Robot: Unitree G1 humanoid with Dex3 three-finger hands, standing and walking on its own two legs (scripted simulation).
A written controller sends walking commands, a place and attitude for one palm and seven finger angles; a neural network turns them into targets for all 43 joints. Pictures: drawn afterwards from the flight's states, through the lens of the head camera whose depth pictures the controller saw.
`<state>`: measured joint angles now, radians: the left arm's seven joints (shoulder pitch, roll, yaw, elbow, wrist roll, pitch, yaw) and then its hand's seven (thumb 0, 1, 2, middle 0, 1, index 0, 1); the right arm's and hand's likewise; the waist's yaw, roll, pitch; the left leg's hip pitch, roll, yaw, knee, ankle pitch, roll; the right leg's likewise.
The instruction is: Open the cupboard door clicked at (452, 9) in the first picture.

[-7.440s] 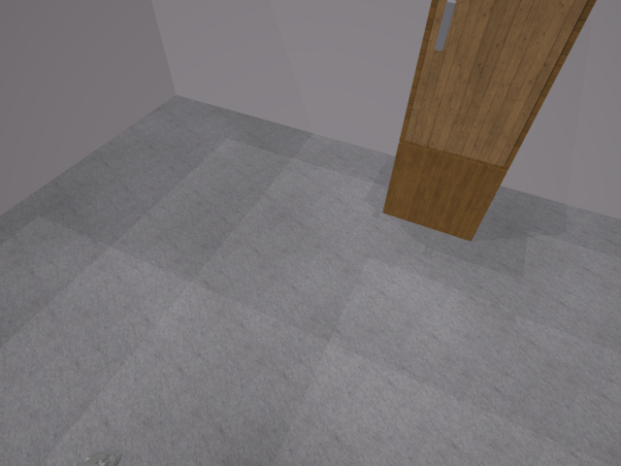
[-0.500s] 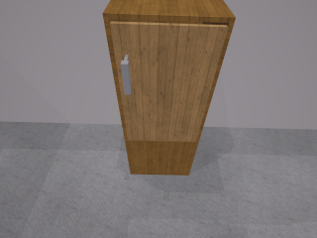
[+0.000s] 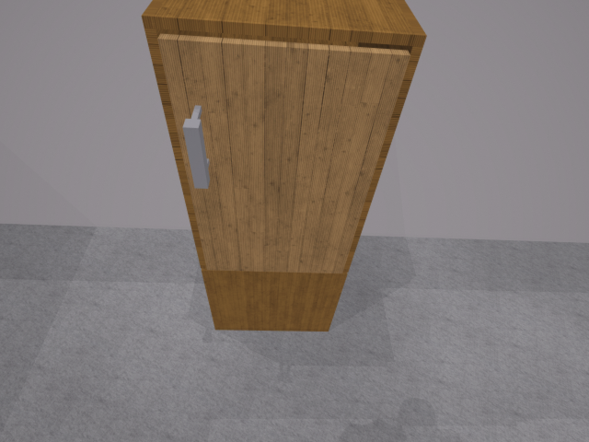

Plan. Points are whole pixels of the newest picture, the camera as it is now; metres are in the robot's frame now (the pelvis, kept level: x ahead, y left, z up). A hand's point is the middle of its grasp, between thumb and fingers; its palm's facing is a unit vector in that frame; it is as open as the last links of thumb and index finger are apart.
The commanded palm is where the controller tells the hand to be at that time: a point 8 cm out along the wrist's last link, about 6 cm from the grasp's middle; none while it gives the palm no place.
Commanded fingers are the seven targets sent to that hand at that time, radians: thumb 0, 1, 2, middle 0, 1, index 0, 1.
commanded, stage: come to a stop and stand still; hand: left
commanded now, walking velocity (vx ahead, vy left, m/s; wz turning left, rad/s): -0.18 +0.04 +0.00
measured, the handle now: (199, 147) +0.54 +0.20 +0.09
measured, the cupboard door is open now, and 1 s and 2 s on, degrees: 0 0 0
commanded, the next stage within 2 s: look again from close up in 0.90 s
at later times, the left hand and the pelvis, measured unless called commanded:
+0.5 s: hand out of the picture +0.05 +0.17 -0.18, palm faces +0.09 -0.98 -0.18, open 7.3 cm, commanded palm none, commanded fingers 0.00 0.90 0.90 -0.20 -0.30 -0.20 -0.30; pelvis -0.01 -0.01 +0.00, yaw +2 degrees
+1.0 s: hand out of the picture -0.01 +0.14 -0.17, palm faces +0.05 -0.98 -0.18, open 7.4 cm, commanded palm none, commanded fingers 0.00 0.90 0.90 -0.20 -0.30 -0.20 -0.30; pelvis -0.01 -0.03 +0.00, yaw +2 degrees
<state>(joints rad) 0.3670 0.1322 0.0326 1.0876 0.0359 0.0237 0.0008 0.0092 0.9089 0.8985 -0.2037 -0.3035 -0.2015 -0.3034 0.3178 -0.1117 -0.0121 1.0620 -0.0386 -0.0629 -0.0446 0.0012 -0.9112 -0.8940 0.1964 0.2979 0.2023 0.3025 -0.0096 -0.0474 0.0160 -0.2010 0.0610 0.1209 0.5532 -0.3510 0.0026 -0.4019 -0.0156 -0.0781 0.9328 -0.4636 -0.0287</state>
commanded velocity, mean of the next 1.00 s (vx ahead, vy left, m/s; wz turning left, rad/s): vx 0.00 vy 0.02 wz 0.00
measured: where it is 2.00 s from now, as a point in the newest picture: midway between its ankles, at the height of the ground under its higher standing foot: outside the picture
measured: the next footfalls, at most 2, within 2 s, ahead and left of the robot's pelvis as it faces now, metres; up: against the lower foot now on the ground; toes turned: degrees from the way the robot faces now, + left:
right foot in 0.10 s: +0.10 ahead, -0.15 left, +0.00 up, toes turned -5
left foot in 0.38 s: +0.03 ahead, +0.08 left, +0.00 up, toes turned +8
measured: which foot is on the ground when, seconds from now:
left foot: down 0.00-0.14, up 0.16-0.36, down 0.38-1.00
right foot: up 0.00-0.08, down 0.10-0.40, up 0.42-0.64, down 0.66-1.00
